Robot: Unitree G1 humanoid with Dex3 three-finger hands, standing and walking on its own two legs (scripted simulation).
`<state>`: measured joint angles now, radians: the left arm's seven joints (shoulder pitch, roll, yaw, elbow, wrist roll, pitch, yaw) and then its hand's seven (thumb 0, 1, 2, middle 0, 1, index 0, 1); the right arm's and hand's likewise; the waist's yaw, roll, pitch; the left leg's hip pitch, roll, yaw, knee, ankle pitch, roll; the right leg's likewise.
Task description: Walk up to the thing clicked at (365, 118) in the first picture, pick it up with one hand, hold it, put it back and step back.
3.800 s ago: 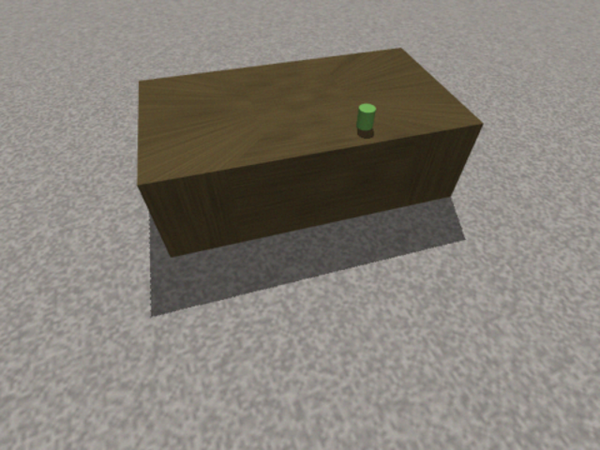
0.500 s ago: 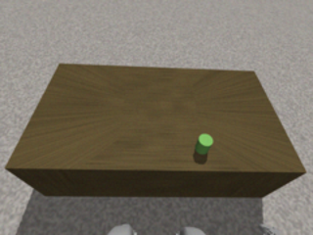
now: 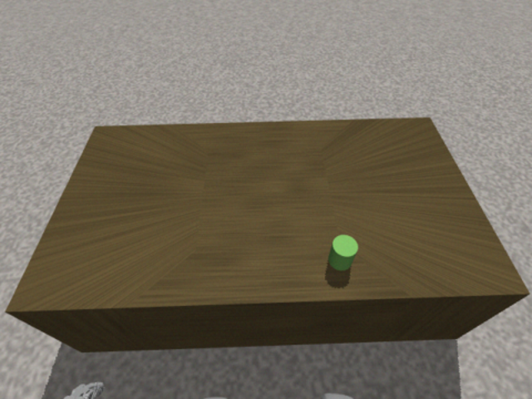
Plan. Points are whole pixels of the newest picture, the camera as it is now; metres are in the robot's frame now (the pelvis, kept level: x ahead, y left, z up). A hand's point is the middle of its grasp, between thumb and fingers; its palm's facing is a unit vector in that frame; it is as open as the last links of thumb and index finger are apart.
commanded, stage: walk up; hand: right
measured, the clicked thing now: (342, 253) +0.50 -0.19 -0.30
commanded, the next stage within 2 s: stand in 0.86 s
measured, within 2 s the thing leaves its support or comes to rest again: neither
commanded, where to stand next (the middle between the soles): +0.09 +0.03 m, yaw +0 degrees
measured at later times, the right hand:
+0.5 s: hand out of the picture +0.10 -0.25 -0.13, palm faces -0.02 +0.94 -0.34, open 7.4 cm
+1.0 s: hand out of the picture +0.11 -0.25 -0.14, palm faces -0.03 +0.94 -0.33, open 7.4 cm
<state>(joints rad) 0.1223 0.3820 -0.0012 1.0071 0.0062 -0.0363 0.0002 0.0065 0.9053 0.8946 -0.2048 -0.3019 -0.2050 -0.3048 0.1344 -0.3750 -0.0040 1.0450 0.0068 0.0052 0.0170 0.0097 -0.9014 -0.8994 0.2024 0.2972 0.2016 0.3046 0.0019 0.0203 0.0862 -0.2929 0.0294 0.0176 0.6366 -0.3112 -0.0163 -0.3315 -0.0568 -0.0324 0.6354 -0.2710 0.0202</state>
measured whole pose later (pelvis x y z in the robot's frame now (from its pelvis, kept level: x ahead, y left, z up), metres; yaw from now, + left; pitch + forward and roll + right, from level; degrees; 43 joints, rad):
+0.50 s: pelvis +0.01 +0.00 +0.02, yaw +0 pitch -2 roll +0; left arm 0.07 0.35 0.00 1.17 0.01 -0.02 -0.01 0.01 0.91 0.89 -0.20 -0.30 -0.20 -0.30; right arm 0.07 -0.37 -0.01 1.16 0.00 0.00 0.02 0.01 -0.90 -0.90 0.20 0.30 0.20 0.30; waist 0.01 0.01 0.04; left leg -0.15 0.02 0.01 0.38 -0.20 -0.01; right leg -0.17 -0.06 -0.05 0.36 -0.15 0.03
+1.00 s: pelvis +0.03 +0.00 +0.02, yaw +1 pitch -2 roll +0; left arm 0.07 0.35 0.01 1.16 0.01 -0.01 -0.01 0.01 0.91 0.89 -0.20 -0.30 -0.20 -0.30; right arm 0.08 -0.35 0.00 1.16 -0.01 -0.01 0.01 0.01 -0.90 -0.90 0.20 0.30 0.20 0.30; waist 0.00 0.00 0.04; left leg -0.11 0.02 0.01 0.33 -0.19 -0.02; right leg -0.14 -0.06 -0.05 0.33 -0.16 0.03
